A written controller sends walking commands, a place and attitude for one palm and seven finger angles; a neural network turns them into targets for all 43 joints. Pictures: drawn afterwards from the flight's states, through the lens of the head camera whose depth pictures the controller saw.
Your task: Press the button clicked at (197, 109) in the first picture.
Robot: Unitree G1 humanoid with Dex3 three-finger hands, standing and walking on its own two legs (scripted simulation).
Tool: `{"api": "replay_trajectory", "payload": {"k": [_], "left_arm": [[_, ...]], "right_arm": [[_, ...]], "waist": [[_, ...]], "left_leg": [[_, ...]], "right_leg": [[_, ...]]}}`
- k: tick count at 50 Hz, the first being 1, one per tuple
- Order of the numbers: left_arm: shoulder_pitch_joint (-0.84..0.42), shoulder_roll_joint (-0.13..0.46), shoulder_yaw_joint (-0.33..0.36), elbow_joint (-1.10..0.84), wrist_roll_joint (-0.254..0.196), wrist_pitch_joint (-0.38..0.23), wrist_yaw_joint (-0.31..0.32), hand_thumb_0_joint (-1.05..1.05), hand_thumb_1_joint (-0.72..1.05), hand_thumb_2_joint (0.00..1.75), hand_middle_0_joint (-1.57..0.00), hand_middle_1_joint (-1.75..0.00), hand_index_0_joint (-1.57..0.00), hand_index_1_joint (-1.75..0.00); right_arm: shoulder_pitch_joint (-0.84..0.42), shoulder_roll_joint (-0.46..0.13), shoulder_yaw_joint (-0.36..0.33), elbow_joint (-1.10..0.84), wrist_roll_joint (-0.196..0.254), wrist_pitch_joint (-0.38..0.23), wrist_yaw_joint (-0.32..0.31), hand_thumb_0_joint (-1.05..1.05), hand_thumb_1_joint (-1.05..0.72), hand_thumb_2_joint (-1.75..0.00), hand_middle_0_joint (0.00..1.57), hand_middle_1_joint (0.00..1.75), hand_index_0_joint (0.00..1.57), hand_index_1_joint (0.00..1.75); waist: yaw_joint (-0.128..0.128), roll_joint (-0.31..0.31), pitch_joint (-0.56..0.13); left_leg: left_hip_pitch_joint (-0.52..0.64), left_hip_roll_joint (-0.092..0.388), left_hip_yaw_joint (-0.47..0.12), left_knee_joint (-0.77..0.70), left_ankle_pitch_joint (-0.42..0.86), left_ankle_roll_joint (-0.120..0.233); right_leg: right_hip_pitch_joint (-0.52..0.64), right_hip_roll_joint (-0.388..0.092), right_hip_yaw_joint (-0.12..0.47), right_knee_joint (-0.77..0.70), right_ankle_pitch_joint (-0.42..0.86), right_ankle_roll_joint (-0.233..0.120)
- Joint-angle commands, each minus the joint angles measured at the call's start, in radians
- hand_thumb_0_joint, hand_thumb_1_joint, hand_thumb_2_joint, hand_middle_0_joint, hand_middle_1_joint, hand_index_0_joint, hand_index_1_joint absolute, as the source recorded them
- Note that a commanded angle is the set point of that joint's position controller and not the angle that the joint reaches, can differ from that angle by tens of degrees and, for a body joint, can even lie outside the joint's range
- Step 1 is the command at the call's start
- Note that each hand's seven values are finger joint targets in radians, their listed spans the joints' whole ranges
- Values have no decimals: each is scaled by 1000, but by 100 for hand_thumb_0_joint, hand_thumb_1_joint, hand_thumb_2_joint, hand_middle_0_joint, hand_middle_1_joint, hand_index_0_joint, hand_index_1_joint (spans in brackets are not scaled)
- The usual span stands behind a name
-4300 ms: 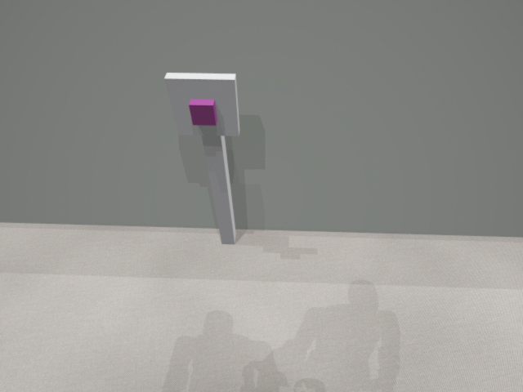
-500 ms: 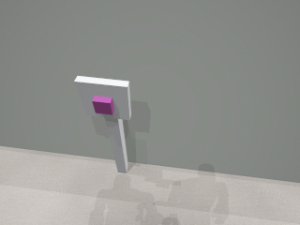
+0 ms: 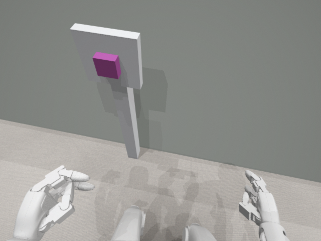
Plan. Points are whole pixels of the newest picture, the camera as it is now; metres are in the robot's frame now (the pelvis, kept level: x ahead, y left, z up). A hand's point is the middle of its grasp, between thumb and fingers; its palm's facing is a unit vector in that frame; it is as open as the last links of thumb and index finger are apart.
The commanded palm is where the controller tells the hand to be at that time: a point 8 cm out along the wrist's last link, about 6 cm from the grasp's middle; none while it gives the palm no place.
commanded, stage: raise the hand and make a fist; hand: left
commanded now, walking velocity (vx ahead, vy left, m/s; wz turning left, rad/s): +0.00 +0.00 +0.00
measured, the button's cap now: (108, 65) +0.55 +0.23 +0.09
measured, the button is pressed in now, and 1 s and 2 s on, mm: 0 0 0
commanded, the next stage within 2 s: aim a knuckle at the button in 1.44 s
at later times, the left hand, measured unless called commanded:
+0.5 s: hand (67, 191) +0.20 +0.22 +0.06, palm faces -0.06 -1.00 -0.04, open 3.1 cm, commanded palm +0.18 +0.28 +0.07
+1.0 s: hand (56, 175) +0.22 +0.25 +0.08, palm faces -0.06 -1.00 -0.05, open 3.1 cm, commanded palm +0.21 +0.30 +0.08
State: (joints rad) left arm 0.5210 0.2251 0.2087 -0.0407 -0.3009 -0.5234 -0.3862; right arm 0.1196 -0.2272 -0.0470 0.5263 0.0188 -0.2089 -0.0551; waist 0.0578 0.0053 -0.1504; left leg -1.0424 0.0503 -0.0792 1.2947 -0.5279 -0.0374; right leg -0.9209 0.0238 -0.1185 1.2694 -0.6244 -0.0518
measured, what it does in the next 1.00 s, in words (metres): stands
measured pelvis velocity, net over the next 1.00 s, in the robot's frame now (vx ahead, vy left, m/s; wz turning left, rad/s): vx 0.00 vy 0.04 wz -0.01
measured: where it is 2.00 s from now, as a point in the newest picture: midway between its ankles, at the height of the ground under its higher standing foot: outside the picture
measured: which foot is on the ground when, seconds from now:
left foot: down 0.00-1.00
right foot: down 0.00-1.00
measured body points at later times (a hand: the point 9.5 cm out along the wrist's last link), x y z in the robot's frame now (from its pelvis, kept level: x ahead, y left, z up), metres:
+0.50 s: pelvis -0.01 +0.03 +0.02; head +0.06 +0.04 +0.46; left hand +0.20 +0.27 +0.07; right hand +0.16 -0.23 -0.06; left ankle +0.05 +0.14 -0.62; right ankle +0.00 -0.09 -0.62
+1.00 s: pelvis +0.00 +0.04 +0.03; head +0.06 +0.06 +0.47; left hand +0.22 +0.30 +0.08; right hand +0.19 -0.19 -0.04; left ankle +0.05 +0.14 -0.62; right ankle +0.00 -0.09 -0.62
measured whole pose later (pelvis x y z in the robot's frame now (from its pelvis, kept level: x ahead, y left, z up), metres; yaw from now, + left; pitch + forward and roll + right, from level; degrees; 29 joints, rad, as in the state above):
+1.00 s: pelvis +0.00 +0.04 +0.03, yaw -1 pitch +15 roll -4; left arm 0.39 0.29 0.22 -0.04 -0.29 -0.34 -0.34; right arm 0.22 -0.22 0.03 0.50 0.03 -0.16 -0.04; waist 0.00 0.03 -0.15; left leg -0.95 0.03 -0.04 1.18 -0.49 0.03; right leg -0.82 0.01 -0.08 1.11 -0.54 0.01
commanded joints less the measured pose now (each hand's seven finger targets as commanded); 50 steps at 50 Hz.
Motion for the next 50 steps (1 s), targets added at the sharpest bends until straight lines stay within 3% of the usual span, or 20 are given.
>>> {"api": "replay_trajectory", "payload": {"k": [1, 3, 5, 10, 15, 18, 28, 31, 35, 39, 50], "left_arm": [[-79, 149, 61, -174, -44, 30, -64, 0, 90, 90, -100, -117, -100, -117], [-23, 168, 107, -182, -53, 86, -57, 0, 90, 90, -105, -123, -105, -123], [4, 175, 143, -141, -65, 128, -33, 0, 90, 90, -111, -129, -111, -129], [-42, 149, 114, -147, -54, 82, 27, 0, 90, 90, -124, -144, -124, -144], [-63, 148, 84, -131, -44, 27, 29, 0, 90, 90, -130, -150, -130, -150], [-70, 154, 73, -171, -33, 13, 32, 0, 90, 90, -130, -150, -130, -150], [-72, 149, 57, -213, -6, 52, 81, 0, 90, 90, -130, -150, -130, -150], [-80, 149, 48, -216, 0, 72, 77, 0, 90, 90, -130, -150, -130, -150], [-122, 158, 55, -195, -6, 92, 67, 0, 90, 90, -130, -150, -130, -150], [-141, 172, 70, -224, -11, 92, 53, 0, 90, 90, -130, -150, -130, -150], [-185, 204, 103, -190, -24, 129, 36, 0, 90, 90, -130, -150, -130, -150]], "right_arm": [[19, -112, -43, -117, 16, -42, -18, 0, -90, -90, 20, 30, 20, 30], [12, -105, -45, -129, 21, -34, -19, 0, -90, -90, 20, 30, 20, 30], [-3, -89, -43, -134, 23, -23, -19, 0, -90, -90, 20, 30, 20, 30], [0, -88, -35, -133, 14, -21, -19, 0, -90, -90, 20, 30, 20, 30], [25, -108, -33, -134, 15, -34, -18, 0, -90, -90, 20, 30, 20, 30], [41, -117, -34, -140, 18, -41, -20, 0, -90, -90, 20, 30, 20, 30], [48, -128, -26, -156, 15, -21, -9, 0, -90, -90, 20, 30, 20, 30], [53, -131, -20, -166, 13, -12, -3, 0, -90, -90, 20, 30, 20, 30], [56, -136, -12, -173, 11, -2, -3, 0, -90, -90, 20, 30, 20, 30], [63, -137, -8, -179, 11, -5, -1, 0, -90, -90, 20, 30, 20, 30], [70, -145, -1, -177, 13, -2, 0, 0, -90, -90, 20, 30, 20, 30]], "waist": [[-79, 29, -232], [-46, 28, -287], [-32, -23, -264], [-47, -46, -178], [-59, -34, -159], [-56, 31, -186], [-66, 84, -180], [-68, 100, -185], [-77, 69, -155], [-69, 99, -205], [-67, 92, -198]], "left_leg": [[172, -33, 47, -128, 242, 73], [200, -35, 48, -159, 268, 72], [175, -36, 44, -174, 251, 68], [170, -33, 39, -204, 197, 66], [171, -39, 45, -220, 141, 69], [227, -38, 44, -250, 137, 70], [323, -33, 14, -320, 146, 62], [340, -32, 8, -326, 164, 60], [326, -32, -3, -329, 146, 59], [366, -31, -3, -328, 189, 55], [372, -33, -10, -345, 205, 53]], "right_leg": [[131, -18, 193, -304, 281, 57], [185, -25, 184, -308, 306, 60], [212, -28, 192, -324, 286, 70], [140, -19, 160, -330, 171, 58], [97, -17, 156, -346, 50, 45], [76, -9, 125, -328, 66, 36], [68, 11, 43, -298, 165, 26], [71, 13, 37, -295, 188, 24], [70, 19, 33, -302, 184, 23], [83, 17, 33, -299, 213, 22], [107, 23, 30, -309, 227, 20]]}}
